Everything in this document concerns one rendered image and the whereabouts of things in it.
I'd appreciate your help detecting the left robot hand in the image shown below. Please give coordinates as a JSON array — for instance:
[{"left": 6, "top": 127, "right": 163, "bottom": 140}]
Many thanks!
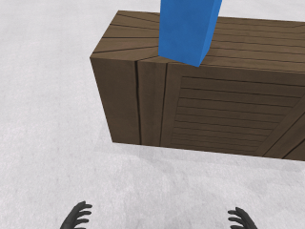
[{"left": 60, "top": 200, "right": 92, "bottom": 229}]

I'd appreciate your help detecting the right robot hand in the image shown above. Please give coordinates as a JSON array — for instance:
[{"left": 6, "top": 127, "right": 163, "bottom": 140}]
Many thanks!
[{"left": 228, "top": 207, "right": 257, "bottom": 229}]

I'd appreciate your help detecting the carton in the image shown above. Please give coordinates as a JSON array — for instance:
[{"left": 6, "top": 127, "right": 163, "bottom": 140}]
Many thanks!
[{"left": 158, "top": 0, "right": 222, "bottom": 67}]

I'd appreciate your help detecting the pedestal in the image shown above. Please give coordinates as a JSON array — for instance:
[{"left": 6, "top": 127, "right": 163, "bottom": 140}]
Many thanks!
[{"left": 90, "top": 10, "right": 305, "bottom": 161}]

